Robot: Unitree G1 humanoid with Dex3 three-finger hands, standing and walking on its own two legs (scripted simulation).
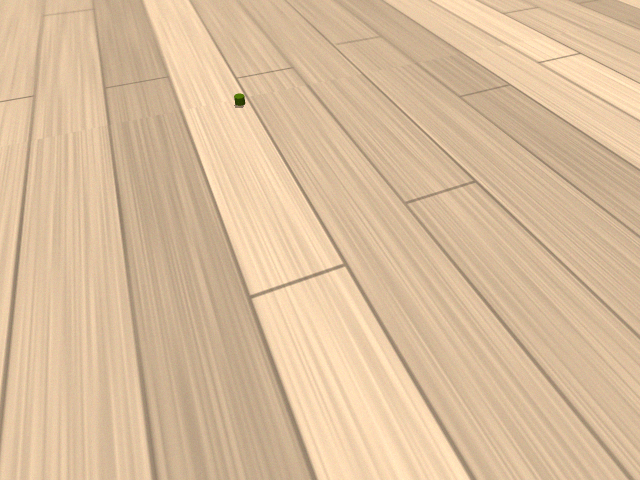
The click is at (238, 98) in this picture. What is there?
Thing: low tin
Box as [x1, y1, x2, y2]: [234, 94, 244, 105]
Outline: 234,95 236,104 241,105 244,103 243,94
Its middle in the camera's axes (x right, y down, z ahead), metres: -0.48 -0.86 +2.36
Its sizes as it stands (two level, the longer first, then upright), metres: 0.062 0.062 0.047
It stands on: the floor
